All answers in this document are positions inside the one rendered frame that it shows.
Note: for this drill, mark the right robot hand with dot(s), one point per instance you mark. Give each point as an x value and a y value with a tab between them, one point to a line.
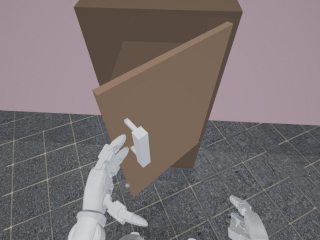
248	228

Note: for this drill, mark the handle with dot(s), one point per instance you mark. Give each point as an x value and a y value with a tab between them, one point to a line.
141	143

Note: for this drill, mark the cupboard door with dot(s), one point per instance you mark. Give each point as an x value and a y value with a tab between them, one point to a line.
169	97

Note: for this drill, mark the left robot hand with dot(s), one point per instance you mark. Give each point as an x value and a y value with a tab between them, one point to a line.
99	181

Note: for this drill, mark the robot left forearm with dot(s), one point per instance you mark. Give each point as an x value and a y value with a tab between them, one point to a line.
90	226

